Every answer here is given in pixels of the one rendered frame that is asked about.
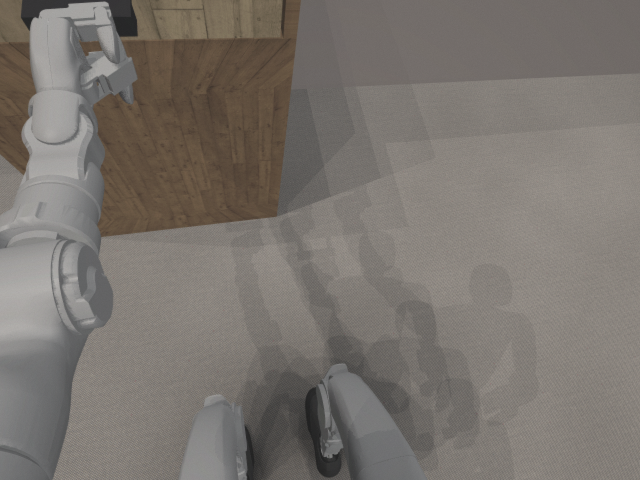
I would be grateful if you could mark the robot left forearm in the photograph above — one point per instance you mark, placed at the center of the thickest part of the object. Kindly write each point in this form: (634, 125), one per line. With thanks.
(61, 193)

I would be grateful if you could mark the left robot upper arm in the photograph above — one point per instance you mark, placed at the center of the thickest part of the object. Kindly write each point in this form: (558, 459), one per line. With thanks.
(53, 294)

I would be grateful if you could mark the robot left hand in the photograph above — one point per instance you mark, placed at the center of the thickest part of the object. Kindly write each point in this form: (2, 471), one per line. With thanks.
(57, 59)

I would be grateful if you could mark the cabinet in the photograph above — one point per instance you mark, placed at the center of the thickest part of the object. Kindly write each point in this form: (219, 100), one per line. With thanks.
(202, 143)

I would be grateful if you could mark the drawer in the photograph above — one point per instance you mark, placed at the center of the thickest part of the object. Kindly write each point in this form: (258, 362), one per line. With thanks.
(176, 19)

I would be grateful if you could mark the handle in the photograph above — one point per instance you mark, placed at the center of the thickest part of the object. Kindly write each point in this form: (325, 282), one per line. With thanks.
(122, 12)

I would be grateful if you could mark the robot right foot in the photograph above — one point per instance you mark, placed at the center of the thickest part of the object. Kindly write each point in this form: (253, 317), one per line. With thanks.
(327, 466)

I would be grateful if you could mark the right robot thigh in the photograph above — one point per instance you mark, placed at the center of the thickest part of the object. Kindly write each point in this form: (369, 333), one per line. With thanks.
(374, 447)

